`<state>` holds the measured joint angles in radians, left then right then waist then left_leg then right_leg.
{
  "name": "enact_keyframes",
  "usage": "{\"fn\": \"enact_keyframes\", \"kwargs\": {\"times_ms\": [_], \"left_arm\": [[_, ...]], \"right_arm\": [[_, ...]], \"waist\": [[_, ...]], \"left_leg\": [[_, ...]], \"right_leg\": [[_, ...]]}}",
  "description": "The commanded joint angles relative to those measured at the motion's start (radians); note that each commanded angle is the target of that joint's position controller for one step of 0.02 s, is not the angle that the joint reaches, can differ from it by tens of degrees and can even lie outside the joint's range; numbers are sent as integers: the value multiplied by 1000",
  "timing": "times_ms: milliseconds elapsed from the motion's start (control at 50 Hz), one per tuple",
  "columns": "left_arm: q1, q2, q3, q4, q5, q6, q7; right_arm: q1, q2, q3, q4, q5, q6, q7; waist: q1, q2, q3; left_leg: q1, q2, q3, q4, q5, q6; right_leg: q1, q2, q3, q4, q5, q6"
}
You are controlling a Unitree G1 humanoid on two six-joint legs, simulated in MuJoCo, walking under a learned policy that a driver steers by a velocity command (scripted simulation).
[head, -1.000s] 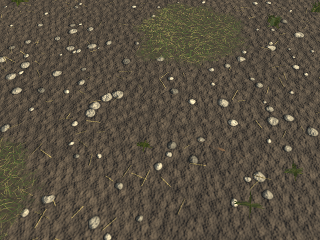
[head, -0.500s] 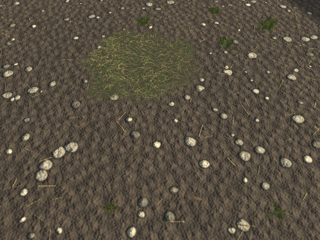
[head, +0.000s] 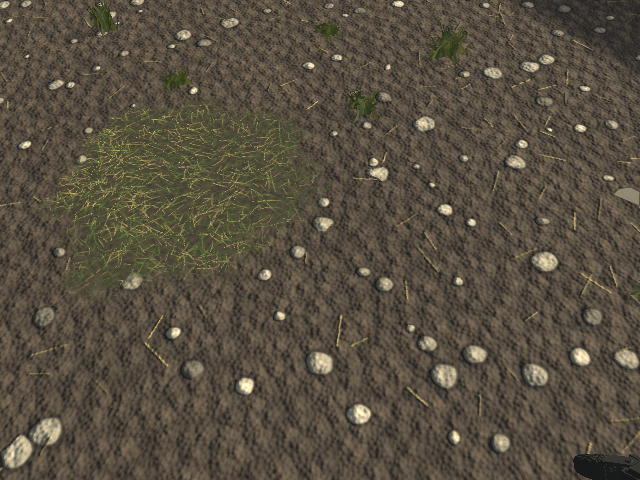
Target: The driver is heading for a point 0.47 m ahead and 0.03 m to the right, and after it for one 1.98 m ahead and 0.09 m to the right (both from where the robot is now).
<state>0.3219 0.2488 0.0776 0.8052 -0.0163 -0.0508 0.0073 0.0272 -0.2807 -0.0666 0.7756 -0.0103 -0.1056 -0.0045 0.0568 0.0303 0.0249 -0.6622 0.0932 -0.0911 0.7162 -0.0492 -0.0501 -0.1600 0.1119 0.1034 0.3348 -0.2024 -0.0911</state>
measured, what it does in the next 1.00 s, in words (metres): walks ahead, turning right: left foot, then right foot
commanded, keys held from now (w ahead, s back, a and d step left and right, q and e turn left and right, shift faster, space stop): w+e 0.64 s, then w+q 0.36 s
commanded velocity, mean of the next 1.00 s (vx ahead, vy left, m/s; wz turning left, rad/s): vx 0.50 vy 0.00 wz -0.38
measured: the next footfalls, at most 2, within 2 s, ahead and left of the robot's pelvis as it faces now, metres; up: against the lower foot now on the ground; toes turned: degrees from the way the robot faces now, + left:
left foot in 0.16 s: +0.29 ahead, +0.14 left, +0.00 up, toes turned -9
right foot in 0.68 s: +0.47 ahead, -0.20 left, +0.00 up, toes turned -27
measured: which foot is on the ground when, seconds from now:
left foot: up 0.00-0.14, down 0.16-0.70, up 0.72-1.00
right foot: down 0.00-0.18, up 0.20-0.66, down 0.68-1.00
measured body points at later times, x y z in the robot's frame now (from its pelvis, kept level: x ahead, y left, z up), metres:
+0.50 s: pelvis +0.27 +0.03 +0.00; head +0.30 +0.02 +0.45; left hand +0.53 +0.23 -0.09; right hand +0.22 -0.25 -0.13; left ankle +0.25 +0.15 -0.75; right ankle +0.35 -0.17 -0.68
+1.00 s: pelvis +0.51 -0.13 +0.00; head +0.52 -0.15 +0.45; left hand +0.67 +0.10 -0.11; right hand +0.53 -0.44 -0.12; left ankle +0.71 -0.01 -0.67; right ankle +0.44 -0.18 -0.75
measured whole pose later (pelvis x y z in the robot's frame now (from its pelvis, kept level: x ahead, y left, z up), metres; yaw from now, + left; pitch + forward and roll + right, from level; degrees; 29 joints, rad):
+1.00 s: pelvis +0.51 -0.13 +0.00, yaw -21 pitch +1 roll -1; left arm 0.31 0.24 0.06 0.78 0.02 -0.09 -0.01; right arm 0.18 -0.30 -0.07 0.83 0.03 -0.05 0.01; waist 0.03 0.05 0.02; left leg -0.73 0.11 -0.09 0.94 -0.02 -0.02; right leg -0.06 0.06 -0.13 0.26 -0.21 -0.08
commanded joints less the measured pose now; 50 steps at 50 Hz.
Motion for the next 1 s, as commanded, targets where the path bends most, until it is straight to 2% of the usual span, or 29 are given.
{"fn": "enact_keyframes", "kwargs": {"times_ms": [20, 100, 140, 160, 180, 200, 220, 240, 260, 280, 320, 360, 420, 500, 580, 600, 640, 660, 680, 700, 720, 740, 760, 780, 800, 820, 860, 920, 1000], "left_arm": [[8, 176, 45, -60, -7, -10, 8], [36, 164, 44, -53, -10, 1, 15], [17, 156, 42, -66, -5, 8, 18], [4, 122, 29, -81, 0, 6, 15], [11, 69, 9, -104, 18, 2, 12], [159, 35, -2, -130, -19, -7, 10], [142, 144, 15, -100, -28, -6, 14], [32, 190, 28, -116, -20, -1, 13], [-19, 178, 29, -127, -11, 4, 14], [-51, 163, 31, -141, -1, 5, 11], [-35, 124, 29, -150, -13, 14, 1], [-58, 96, 23, -170, -13, 25, -1], [-108, 84, 15, -198, -7, 28, -7], [-213, 68, 3, -224, -7, 18, -32], [-311, 72, 0, -269, -10, 20, -53], [-316, 82, 4, -278, -9, 21, -58], [-263, 119, 23, -279, -1, 27, -60], [-163, 141, 40, -255, 3, 29, -57], [10, 185, 69, -202, 0, 31, -44], [152, 269, 88, -169, -1, 36, -21], [104, 325, 78, -194, -3, 23, -24], [111, 240, 56, -194, 8, 11, -32], [68, 207, 44, -181, 15, 0, -33], [2, 177, 32, -173, 14, -8, -34], [-54, 140, 21, -172, 19, -16, -34], [-89, 120, 14, -173, 25, -24, -33], [-102, 120, 16, -154, 28, -47, -30], [-83, 127, 21, -119, 40, -61, -18], [-75, 133, 19, -93, 36, -62, -3]], "right_arm": [[-97, -47, -4, -85, 12, -10, 8], [-107, -99, -18, -107, 20, -26, 21], [-14, -120, -30, -85, 18, -38, 22], [97, -152, -45, -63, 5, -44, 17], [263, -212, -60, -47, -6, -43, 9], [330, -270, -74, -10, -10, -27, 16], [293, -167, -51, -38, 12, -22, 19], [248, -112, -36, -51, 14, -14, 13], [199, -102, -29, -56, 3, -7, 12], [170, -83, -23, -48, -2, -2, 11], [158, -69, -19, -35, -5, -7, 9], [168, -88, -26, -20, 4, -14, 10], [184, -126, -40, -3, 3, -13, 5], [200, -151, -45, 11, 10, 2, -1], [254, -188, -55, 34, 28, 21, -2], [256, -199, -59, 37, 33, 28, -2], [247, -231, -68, 34, 45, 40, -7], [252, -234, -67, 41, 50, 46, -9], [268, -202, -51, 51, 46, 46, -10], [297, -109, -14, 32, -3, 39, -3], [366, -51, 14, 4, 10, 12, 9], [266, -164, -15, 8, 57, -9, 20], [191, -163, -15, -18, 79, -14, 25], [176, -147, -11, -11, 62, -11, 19], [178, -149, -17, -1, 42, -1, 14], [219, -144, -19, 17, 42, 16, 16], [258, -110, -17, 36, 44, 46, 12], [199, -90, -17, 23, 41, 59, 5], [126, -67, -12, 3, 34, 47, 22]], "waist": [[10, -106, -18], [0, -128, -28], [-56, -152, -56], [-109, -137, -134], [-169, -17, -278], [-95, 354, -382], [-118, 218, -299], [-143, 114, -177], [-124, 39, -109], [-106, 34, -57], [-75, 81, -37], [-72, 70, -24], [-76, 39, -21], [-113, 33, 6], [-139, 35, 45], [-130, 40, 46], [-80, 71, -2], [-16, 65, -60], [72, 31, -146], [95, -166, -254], [6, -317, -402], [76, -152, -382], [66, -144, -239], [19, -72, -154], [-16, -84, -111], [-49, -100, -90], [-76, -95, -73], [-66, -71, -14], [-40, -76, 12]], "left_leg": [[170, -78, 53, -146, 158, -6], [189, -85, 11, -233, 53, 25], [314, -96, 33, -279, -3, 60], [497, -52, 8, -272, -3, 97], [768, 126, -166, -252, -41, 157], [1037, 329, -644, -364, -281, 314], [989, 323, -676, -404, -479, 290], [865, 282, -510, -415, -450, 246], [738, 243, -388, -433, -320, 225], [646, 208, -301, -455, -219, 222], [557, 167, -174, -504, -129, 215], [543, 171, -97, -540, -53, 233], [571, 182, 2, -560, 63, 246], [588, 150, 153, -561, 116, 210], [675, 184, 212, -536, 150, 187], [701, 194, 226, -508, 220, 178], [736, 195, 267, -373, 551, 158], [708, 182, 285, -228, 675, 148], [586, 147, 305, -26, 632, 122], [290, 86, 309, 314, 54, 81], [-12, -91, 158, 624, -556, 44], [-94, -48, 22, 696, -507, 55], [-139, -10, 34, 674, -441, 71], [-97, 42, 33, 588, -353, 74], [-43, 69, 25, 524, -299, 71], [17, 82, 13, 503, -253, 67], [50, 74, 5, 467, -197, 51], [-39, 51, -33, 355, -65, 29], [-39, 18, 0, 125, 156, 32]], "right_leg": [[-127, -198, 158, -97, 150, -131], [5, -246, 277, 21, 101, -111], [16, -228, 301, 112, 157, -87], [-31, -177, 264, 249, 200, -55], [-174, -103, 165, 540, 26, -13], [-517, -1, 68, 834, -405, 44], [-628, -87, 98, 959, -368, 56], [-655, -119, 71, 984, -270, 62], [-618, -154, 41, 967, -199, 68], [-598, -182, 39, 922, -154, 69], [-532, -220, 20, 868, -121, 67], [-553, -234, 4, 818, -91, 76], [-591, -244, -3, 699, 18, 92], [-534, -227, -65, 475, 204, 84], [-510, -203, -121, 347, 170, 53], [-495, -190, -136, 327, 126, 38], [-376, -127, -192, 307, 18, -4], [-214, -83, -208, 257, 17, -34], [65, -53, -193, 198, 95, -70], [391, -271, 109, 218, 169, -134], [568, -508, 659, 30, -20, -316], [516, -506, 612, -22, -63, -278], [390, -468, 434, -16, -3, -234], [236, -422, 304, -28, 77, -189], [127, -384, 218, -53, 135, -166], [56, -361, 157, -91, 156, -152], [-5, -356, 77, -153, 199, -151], [2, -340, -43, -193, 263, -128], [47, -309, -174, -211, 293, -77]]}}
Over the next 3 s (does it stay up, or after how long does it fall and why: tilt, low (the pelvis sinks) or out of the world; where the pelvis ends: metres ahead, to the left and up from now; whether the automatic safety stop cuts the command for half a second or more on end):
stays up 1.60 -0.09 0.00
